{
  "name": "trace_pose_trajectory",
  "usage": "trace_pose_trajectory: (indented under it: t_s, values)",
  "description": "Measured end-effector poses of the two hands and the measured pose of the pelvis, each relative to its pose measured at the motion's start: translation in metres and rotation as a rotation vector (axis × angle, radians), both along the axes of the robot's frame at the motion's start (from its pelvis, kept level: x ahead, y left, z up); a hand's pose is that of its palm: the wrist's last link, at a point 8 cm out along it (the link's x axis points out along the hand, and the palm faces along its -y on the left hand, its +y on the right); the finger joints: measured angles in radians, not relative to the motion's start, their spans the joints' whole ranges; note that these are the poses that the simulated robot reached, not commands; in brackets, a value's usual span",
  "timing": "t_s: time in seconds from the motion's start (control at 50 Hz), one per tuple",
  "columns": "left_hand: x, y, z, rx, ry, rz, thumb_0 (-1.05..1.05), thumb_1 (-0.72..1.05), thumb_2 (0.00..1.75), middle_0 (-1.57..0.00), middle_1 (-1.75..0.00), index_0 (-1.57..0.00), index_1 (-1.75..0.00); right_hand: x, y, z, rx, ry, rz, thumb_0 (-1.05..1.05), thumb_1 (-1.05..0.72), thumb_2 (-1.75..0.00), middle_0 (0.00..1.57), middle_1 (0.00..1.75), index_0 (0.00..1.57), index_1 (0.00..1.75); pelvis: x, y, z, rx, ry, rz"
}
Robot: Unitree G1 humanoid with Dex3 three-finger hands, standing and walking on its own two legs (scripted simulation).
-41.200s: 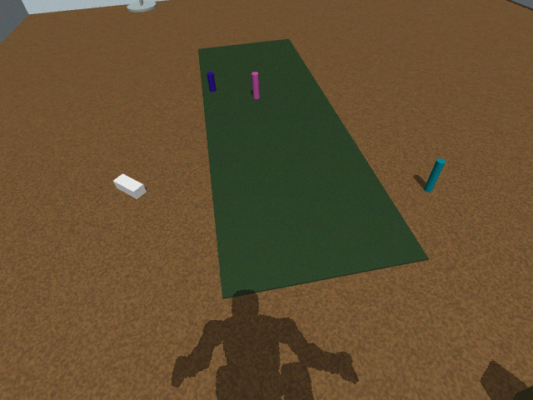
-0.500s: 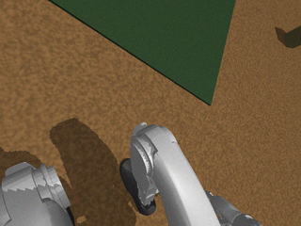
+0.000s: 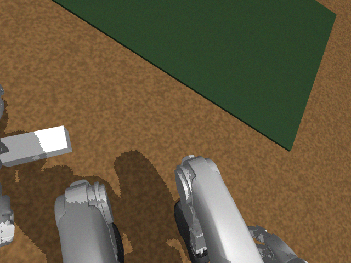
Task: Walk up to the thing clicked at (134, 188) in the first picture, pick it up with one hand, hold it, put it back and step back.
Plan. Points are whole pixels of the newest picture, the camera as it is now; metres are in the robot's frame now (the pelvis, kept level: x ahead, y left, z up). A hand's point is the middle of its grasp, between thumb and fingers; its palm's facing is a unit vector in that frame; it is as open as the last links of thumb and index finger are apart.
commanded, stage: withdraw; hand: left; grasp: from above
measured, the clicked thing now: (36, 146) +0.46 +0.33 -0.31
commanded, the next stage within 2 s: home in 0.40 s
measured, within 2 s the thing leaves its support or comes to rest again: neither
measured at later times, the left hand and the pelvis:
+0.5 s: hand (7, 139) +0.44 +0.34 -0.16, palm faces -0.45 -0.07 -0.89, open 13.9 cm; pelvis -0.02 -0.01 -0.01, yaw +2 degrees
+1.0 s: hand out of the picture +0.39 +0.32 -0.03, palm faces -0.30 -0.54 -0.79, open 8.7 cm; pelvis +0.00 +0.00 +0.09, yaw +4 degrees
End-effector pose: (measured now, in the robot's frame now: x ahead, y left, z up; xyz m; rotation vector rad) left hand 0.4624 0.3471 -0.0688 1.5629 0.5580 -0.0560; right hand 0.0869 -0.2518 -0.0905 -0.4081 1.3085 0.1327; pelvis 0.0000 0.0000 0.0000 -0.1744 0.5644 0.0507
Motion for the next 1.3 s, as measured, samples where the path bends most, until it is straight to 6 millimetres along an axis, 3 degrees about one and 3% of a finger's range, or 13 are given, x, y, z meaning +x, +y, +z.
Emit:
trace_pose_trajectory:
  t_s: [0.1,0.18,0.28,0.38,0.48,0.58,0.68,0.74,0.86,1.04,1.18,1.3]
  values:
    - [-0.017,-0.016,0.022,-0.063,0.111,-0.037,0.0,-0.49,0.98,-0.09,-0.99,-0.1,-0.98,0.006,-0.004,0.012,-0.003,-0.002,-0.015,0.0,-0.9,-0.9,0.2,0.3,0.2,0.3,-0.006,-0.003,0.024,0.024,0.001,0.022]
    - [-0.025,-0.03,0.021,-0.122,0.134,-0.083,0.0,-0.49,0.99,-0.09,-1.0,-0.1,-0.99,0.003,-0.015,0.024,-0.056,0.008,-0.008,0.0,-0.9,-0.9,0.2,0.3,0.2,0.3,-0.012,-0.007,0.032,0.034,-0.006,0.028]
    - [-0.029,-0.034,0.008,-0.142,0.093,-0.136,0.0,-0.49,0.99,-0.09,-1.0,-0.1,-0.99,-0.008,-0.031,0.031,-0.144,0.025,-0.012,0.0,-0.9,-0.9,0.2,0.3,0.2,0.3,-0.016,-0.011,0.024,0.035,-0.018,0.027]
    - [-0.029,-0.024,-0.009,-0.107,0.063,-0.132,0.0,-0.49,0.99,-0.09,-0.99,-0.1,-0.99,-0.024,-0.037,0.025,-0.195,0.05,-0.025,0.0,-0.9,-0.9,0.2,0.3,0.2,0.3,-0.019,-0.01,0.009,0.033,-0.032,0.025]
    - [-0.021,-0.013,-0.029,-0.081,0.077,-0.102,0.0,-0.49,0.99,-0.09,-0.99,-0.1,-0.98,-0.041,-0.028,0.013,-0.201,0.081,-0.035,0.0,-0.89,-0.9,0.2,0.3,0.2,0.3,-0.02,-0.006,-0.004,0.025,-0.037,0.02]
    - [-0.001,-0.007,-0.038,-0.078,0.047,-0.089,0.0,-0.46,0.97,-0.12,-0.97,-0.13,-0.96,-0.056,-0.012,0.003,-0.179,0.131,-0.046,0.0,-0.89,-0.9,0.2,0.3,0.2,0.3,-0.015,-0.002,-0.012,0.013,-0.026,0.017]
    - [0.019,-0.001,-0.03,-0.1,-0.027,-0.044,0.0,-0.36,0.96,-0.2,-0.86,-0.19,-0.86,-0.061,0.002,0.002,-0.146,0.158,-0.077,0.0,-0.89,-0.9,0.2,0.3,0.2,0.3,-0.007,0.001,-0.011,-0.001,0.007,0.017]
    - [0.021,0.002,-0.017,-0.126,-0.055,-0.002,0.0,-0.25,0.95,-0.22,-0.77,-0.21,-0.78,-0.057,0.007,0.007,-0.121,0.161,-0.104,0.0,-0.89,-0.9,0.2,0.3,0.2,0.3,-0.002,0.001,-0.002,-0.004,0.035,0.021]
    - [-0.007,0.008,0.029,-0.242,-0.039,0.119,0.0,0.08,0.93,-0.24,-0.6,-0.23,-0.61,-0.032,0.007,0.029,-0.073,0.135,-0.14,0.0,-0.89,-0.9,0.2,0.3,0.2,0.3,0.005,0.002,0.035,0.012,0.074,0.033]
    - [-0.092,-0.003,0.109,-0.552,-0.021,0.268,0.0,0.65,0.92,-0.23,-0.4,-0.23,-0.4,0.043,-0.003,0.092,-0.073,-0.07,-0.092,0.0,-0.9,-0.9,0.2,0.3,0.2,0.3,0.003,0.002,0.107,0.039,0.052,0.053]
    - [-0.154,-0.017,0.163,-0.748,-0.082,0.406,0.0,0.83,0.91,-0.22,-0.33,-0.22,-0.32,0.107,0.009,0.155,-0.046,-0.308,-0.048,0.0,-0.9,-0.9,0.2,0.3,0.2,0.3,0.001,0.0,0.157,0.058,-0.012,0.079]
    - [-0.2,-0.033,0.203,-0.897,-0.087,0.576,0.01,0.88,0.9,-0.21,-0.31,-0.22,-0.31,0.139,0.032,0.211,0.014,-0.454,-0.032,0.0,-0.9,-0.9,0.2,0.3,0.2,0.3,0.004,-0.002,0.203,0.076,-0.067,0.101]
